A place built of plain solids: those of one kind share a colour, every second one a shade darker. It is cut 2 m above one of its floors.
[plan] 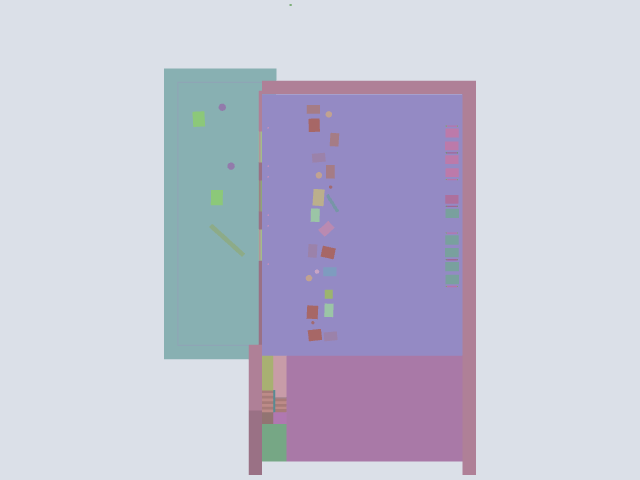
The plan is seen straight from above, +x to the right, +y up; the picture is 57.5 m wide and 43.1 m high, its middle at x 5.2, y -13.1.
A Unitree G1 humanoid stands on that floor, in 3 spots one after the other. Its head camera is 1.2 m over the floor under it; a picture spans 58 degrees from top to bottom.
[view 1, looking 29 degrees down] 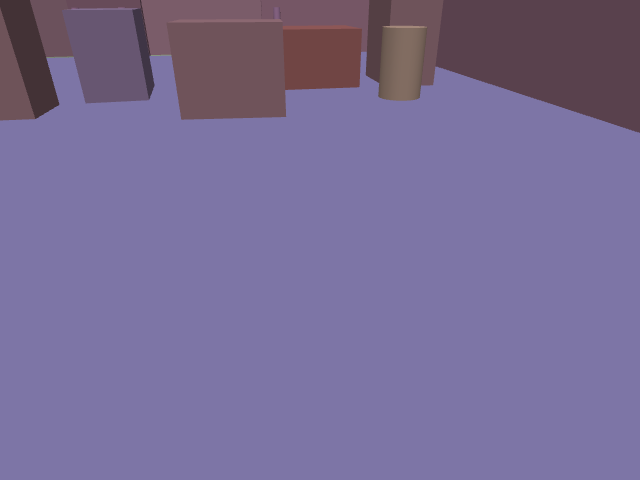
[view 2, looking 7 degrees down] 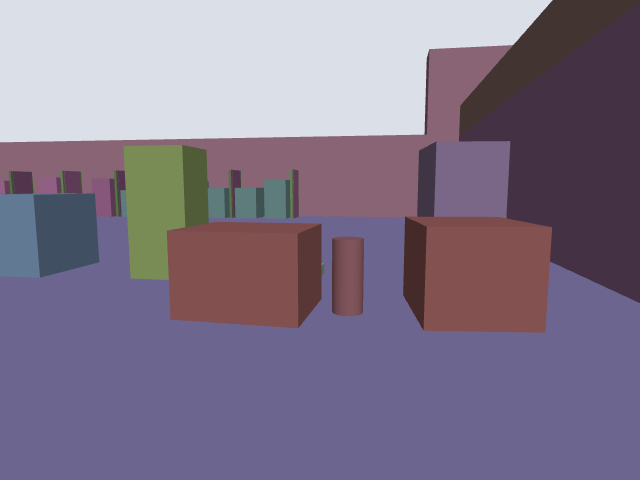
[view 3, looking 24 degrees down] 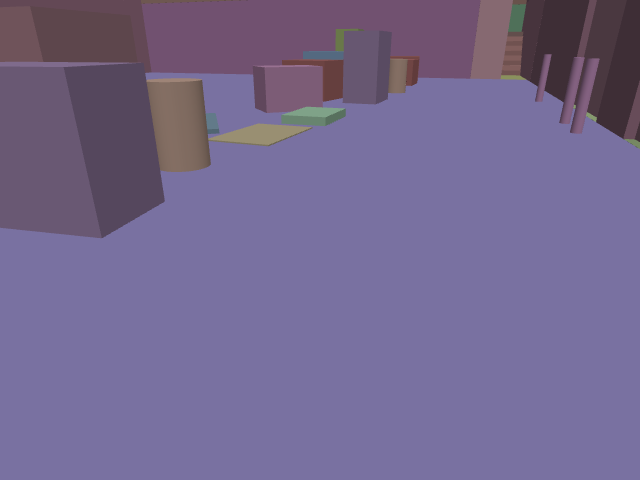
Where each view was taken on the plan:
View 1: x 12.05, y -4.03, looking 170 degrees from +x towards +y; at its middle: floor_hall_asphalt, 2.48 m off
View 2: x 0.50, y -20.90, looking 9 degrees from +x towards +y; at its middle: stillage_hall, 4.50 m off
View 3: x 2.20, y -3.25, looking -72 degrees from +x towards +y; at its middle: floor_hall_asphalt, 2.95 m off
